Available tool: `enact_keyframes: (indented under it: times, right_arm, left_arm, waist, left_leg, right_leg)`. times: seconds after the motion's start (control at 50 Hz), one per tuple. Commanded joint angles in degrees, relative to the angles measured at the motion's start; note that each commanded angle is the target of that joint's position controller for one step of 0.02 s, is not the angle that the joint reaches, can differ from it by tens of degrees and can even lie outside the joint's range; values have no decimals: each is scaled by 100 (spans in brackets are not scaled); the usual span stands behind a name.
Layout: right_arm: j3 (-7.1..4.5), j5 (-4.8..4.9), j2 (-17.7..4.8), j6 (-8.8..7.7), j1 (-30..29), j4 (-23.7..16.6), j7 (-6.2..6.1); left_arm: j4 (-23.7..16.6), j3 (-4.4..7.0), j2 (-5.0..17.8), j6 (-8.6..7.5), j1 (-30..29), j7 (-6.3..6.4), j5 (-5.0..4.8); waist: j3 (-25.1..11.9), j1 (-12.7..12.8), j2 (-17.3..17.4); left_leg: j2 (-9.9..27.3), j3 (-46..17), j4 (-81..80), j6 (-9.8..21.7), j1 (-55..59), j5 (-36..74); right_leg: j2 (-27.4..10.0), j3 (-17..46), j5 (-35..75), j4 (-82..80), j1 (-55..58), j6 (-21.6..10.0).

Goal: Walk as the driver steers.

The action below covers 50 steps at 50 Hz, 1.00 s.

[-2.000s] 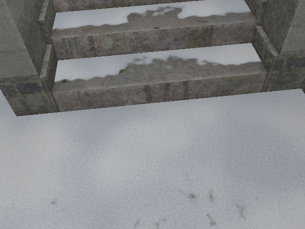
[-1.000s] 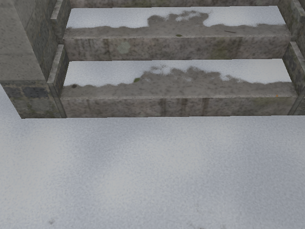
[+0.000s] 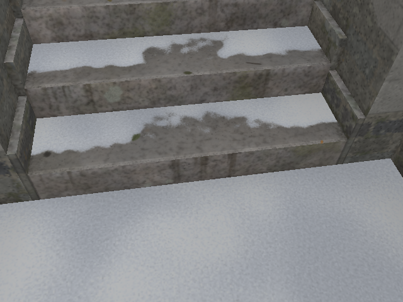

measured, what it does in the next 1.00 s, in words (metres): walks ahead: right foot, then left foot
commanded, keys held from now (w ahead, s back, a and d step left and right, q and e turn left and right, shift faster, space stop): no key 0.48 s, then w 0.52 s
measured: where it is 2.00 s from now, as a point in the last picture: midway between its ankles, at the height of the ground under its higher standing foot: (203, 250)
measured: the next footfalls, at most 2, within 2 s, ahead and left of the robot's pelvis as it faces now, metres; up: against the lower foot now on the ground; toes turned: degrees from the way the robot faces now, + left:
right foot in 0.08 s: +0.04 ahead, -0.12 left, +0.00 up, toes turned +1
left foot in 0.80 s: +0.17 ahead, +0.10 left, +0.00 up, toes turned +5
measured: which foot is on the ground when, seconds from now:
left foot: down 0.00-0.60, up 0.62-0.78, down 0.80-1.00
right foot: up 0.00-0.06, down 0.08-0.80, up 0.82-1.00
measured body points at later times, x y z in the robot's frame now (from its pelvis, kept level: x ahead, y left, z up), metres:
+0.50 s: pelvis +0.04 -0.02 +0.00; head +0.04 -0.02 +0.45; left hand +0.03 +0.21 -0.16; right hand +0.03 -0.24 -0.16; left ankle +0.05 +0.08 -0.74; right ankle +0.00 -0.12 -0.74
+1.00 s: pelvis +0.19 +0.04 +0.01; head +0.20 +0.05 +0.45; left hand +0.25 +0.28 -0.15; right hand +0.14 -0.20 -0.14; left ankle +0.13 +0.10 -0.74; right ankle +0.19 -0.09 -0.66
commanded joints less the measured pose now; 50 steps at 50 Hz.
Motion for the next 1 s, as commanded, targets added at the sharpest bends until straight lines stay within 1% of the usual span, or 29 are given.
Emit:
enact_keyframes:
  times: [0.02, 0.06, 0.1, 0.12, 0.14, 0.16, 0.2, 0.22, 0.48, 0.5, 0.52, 0.56, 0.6, 0.62, 0.64, 0.68, 0.72, 0.74, 0.76, 0.78, 0.8, 0.82, 0.84, 0.86, 0.88, 0.9, 0.92, 0.96, 1.0]
  right_arm:
    - [-100, 24, -713, -19, 50, -74, -32]
    - [-110, 92, -749, 17, -42, -28, -17]
    - [-124, 90, -706, 40, 79, 25, 25]
    - [-114, 129, -518, 80, 181, 72, 47]
    - [-95, 90, -471, 80, 286, 179, 51]
    - [-92, 56, -434, 63, 403, 265, 45]
    - [-110, 39, -516, 18, 506, 380, 44]
    - [-99, 36, -486, -6, 521, 421, 42]
    - [-41, 52, -301, -20, 703, 811, -27]
    - [-36, 46, -276, -13, 757, 846, -26]
    - [-64, 38, -322, 5, 753, 850, -20]
    - [-131, 5, -389, 49, 707, 778, 20]
    - [-116, -51, -210, 17, 387, 572, 96]
    - [-95, -109, -90, -36, 216, 441, 133]
    - [-109, -145, -126, -101, 30, 307, 162]
    - [-185, -98, -317, -235, -139, 99, 220]
    - [-239, -18, -361, -343, -87, -2, 284]
    - [-258, 19, -319, -375, 111, 23, 305]
    - [-271, 46, -216, -389, 616, 174, 314]
    - [-341, 65, -258, -388, 1335, 450, 292]
    - [-468, -2, -583, -415, 2118, 655, 225]
    - [-631, -16, -1293, -405, 2944, 785, 173]
    - [-540, -11, -984, -310, 2627, 813, 153]
    - [-481, -41, -816, -311, 1859, 550, 153]
    - [-447, -41, -720, -358, 1398, 386, 171]
    - [-405, -23, -643, -413, 1213, 322, 167]
    - [-342, -6, -485, -467, 1183, 346, 156]
    - [-287, 17, -417, -546, 1482, 489, 132]
    - [-241, 16, -407, -558, 1759, 591, 146]
  left_arm:
    - [194, 26, 222, 48, 753, 42, -19]
    - [280, -12, 158, 40, 757, 50, 21]
    - [159, -21, 380, -32, 529, 50, 120]
    - [215, 3, 520, -53, 386, 42, 22]
    - [210, -25, 390, -101, 281, 38, -7]
    - [223, -38, 332, -152, 248, 39, -28]
    - [249, -38, 307, -207, 291, 65, -39]
    - [269, -31, 319, -221, 332, 68, -48]
    - [422, -38, 187, -214, 573, 100, -49]
    - [453, -42, 163, -212, 656, 98, -39]
    - [472, -9, 220, -200, 720, 95, -24]
    - [436, 91, 404, -151, 826, 76, -3]
    - [461, 173, 525, -144, 1228, 59, -18]
    - [504, 232, 636, -161, 1408, 63, -14]
    - [505, 265, 644, -197, 1463, 60, 9]
    - [465, 307, 650, -303, 1440, 35, 80]
    - [381, 336, 641, -395, 1250, 17, 59]
    - [328, 347, 645, -426, 1085, 6, 29]
    - [252, 354, 652, -439, 811, -7, -22]
    - [186, 347, 611, -464, 678, -27, -23]
    - [81, 286, 428, -532, 562, -71, 3]
    - [-213, 186, 4, -586, 631, -132, -15]
    - [-309, 293, 407, -558, 354, -171, 146]
    - [-380, 289, 325, -558, 131, -229, 139]
    - [-356, 258, 204, -600, 123, -279, 85]
    - [-326, 264, 147, -611, 183, -310, 76]
    - [-297, 273, 147, -569, 290, -327, 113]
    - [-321, 306, 191, -474, 293, -346, 117]
    - [-484, 325, 185, -416, -101, -374, 126]
  waist:
    - [-360, 124, 752]
    - [-251, 192, 611]
    - [13, 24, 431]
    - [368, -121, -161]
    - [355, -158, -257]
    - [254, -186, -258]
    - [43, -186, -113]
    - [-33, -169, -60]
    - [-49, -95, 146]
    - [-160, -85, 139]
    - [-97, -72, 106]
    - [209, -19, -145]
    - [749, 201, -498]
    - [927, 263, -727]
    - [1041, 308, -721]
    - [951, 258, -582]
    - [761, 99, -494]
    - [653, -70, -472]
    - [529, -383, -404]
    - [312, -672, -157]
    - [25, -1013, 643]
    - [-477, -1115, 2261]
    - [-104, -823, 1490]
    - [402, -497, 696]
    - [480, -321, 326]
    - [426, -160, 233]
    - [333, -55, 283]
    - [192, -3, 429]
    - [209, -39, 472]
  left_leg:
    - [1227, -1291, -1085, 521, 26, 149]
    - [1090, -1228, -1069, 295, -412, -903]
    - [899, -1223, -1081, -40, -764, -1653]
    - [604, -930, -1049, -109, -310, -1180]
    - [600, -885, -808, -113, 204, -646]
    - [614, -868, -686, -92, 478, -277]
    - [662, -877, -602, -59, 633, 164]
    - [683, -879, -601, -54, 617, 269]
    - [699, -826, -530, -103, 573, 698]
    - [638, -791, -531, -92, 608, 246]
    - [516, -719, -418, -58, 512, -402]
    - [233, -529, 48, 76, -62, -1986]
    - [13, -274, 822, 73, -1131, -2230]
    - [16, -8, 1323, 49, -1538, -1850]
    - [207, -54, 1681, 65, -1794, -1610]
    - [417, -249, 2016, 94, -2189, -1730]
    - [455, -225, 1575, 87, -1831, -1567]
    - [348, -85, 1189, 88, -1212, -1229]
    - [150, 130, 653, 93, -136, -798]
    - [-121, 200, 323, 87, 1109, -691]
    - [486, -731, -230, 197, 2182, -1181]
    - [2122, -3537, -1440, 773, 2869, -2662]
    - [2372, -4305, -1755, 1009, 2217, -3087]
    - [2261, -3695, -1660, 957, 1667, -2984]
    - [2019, -3081, -1703, 860, 1296, -2206]
    - [1802, -2563, -1747, 747, 1120, -1489]
    - [1604, -2127, -1762, 648, 1083, -840]
    - [1432, -1581, -1667, 596, 1309, 520]
    - [1334, -1188, -1599, 573, 1458, 1549]
  right_leg:
    - [-22, -113, 664, -738, 327, 64]
    - [-70, -132, 1689, -1611, 787, 21]
    - [-539, 474, 1713, -2143, 774, -53]
    - [-528, 558, 1166, -2205, -146, -139]
    - [-553, 598, 1099, -2395, -415, -126]
    - [-556, 566, 1314, -2448, -428, -95]
    - [-544, 509, 1775, -2428, -148, -93]
    - [-545, 492, 1919, -2405, 3, -106]
    - [-567, 392, 2383, -2323, 284, -170]
    - [-521, 376, 1928, -2375, 327, -194]
    - [-441, 364, 1280, -2360, 267, -258]
    - [-460, 638, -553, -2402, 9, -541]
    - [-1017, 1531, -1721, -2923, 119, -925]
    - [-1463, 2054, -1890, -3216, 285, -1164]
    - [-1751, 2359, -1640, -3341, 325, -1343]
    - [-1878, 2365, -697, -3290, 712, -1437]
    - [-1688, 1864, 151, -3104, 774, -1269]
    - [-1518, 1532, 540, -2948, 485, -1140]
    - [-1268, 1106, 815, -2649, -139, -976]
    - [-948, 741, 1170, -2077, -811, -816]
    - [-464, 106, 1509, -668, -1539, -593]
    - [327, -687, 172, 1361, -2624, -277]
    - [123, -118, -191, 2399, -2971, -382]
    - [-238, 34, 411, 2726, -3165, -481]
    - [-410, 91, 988, 2628, -2989, -491]
    - [-514, 74, 1303, 2431, -2750, -464]
    - [-554, 13, 1462, 2264, -2570, -395]
    - [-476, -200, 1628, 2125, -2591, -304]
    - [-442, -368, 1837, 1885, -2847, -196]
